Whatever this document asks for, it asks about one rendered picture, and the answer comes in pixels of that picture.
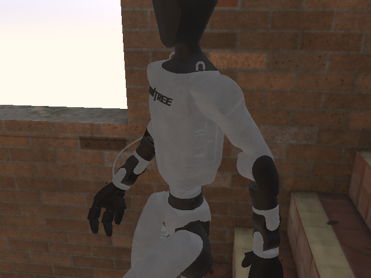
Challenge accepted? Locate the robot left forearm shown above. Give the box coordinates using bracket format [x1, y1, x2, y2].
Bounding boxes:
[248, 155, 281, 258]

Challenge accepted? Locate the robot right forearm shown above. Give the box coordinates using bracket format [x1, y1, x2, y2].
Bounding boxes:
[112, 128, 155, 190]

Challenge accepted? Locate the robot left upper arm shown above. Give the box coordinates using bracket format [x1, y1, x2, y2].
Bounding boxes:
[189, 72, 275, 181]

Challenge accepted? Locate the robot right hand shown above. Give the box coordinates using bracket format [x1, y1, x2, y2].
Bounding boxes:
[87, 182, 127, 237]

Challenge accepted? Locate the humanoid robot head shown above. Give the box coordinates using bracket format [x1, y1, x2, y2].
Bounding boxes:
[152, 0, 218, 74]

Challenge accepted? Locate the robot right upper arm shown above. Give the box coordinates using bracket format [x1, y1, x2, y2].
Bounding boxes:
[147, 59, 169, 138]

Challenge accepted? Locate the robot left hand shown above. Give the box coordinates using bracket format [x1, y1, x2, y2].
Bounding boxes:
[242, 251, 283, 278]

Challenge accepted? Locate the left robot thigh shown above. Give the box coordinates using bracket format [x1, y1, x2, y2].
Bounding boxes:
[123, 224, 213, 278]

